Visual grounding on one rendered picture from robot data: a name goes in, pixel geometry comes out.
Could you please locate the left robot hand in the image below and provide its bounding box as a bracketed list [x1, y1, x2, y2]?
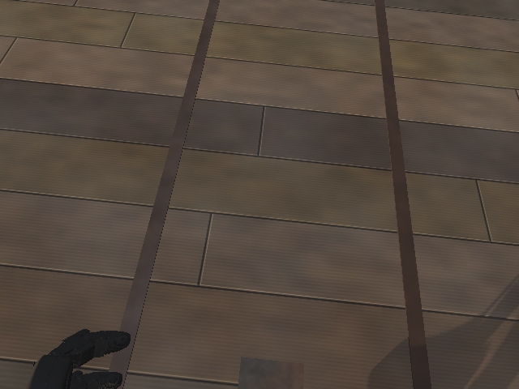
[24, 329, 131, 389]

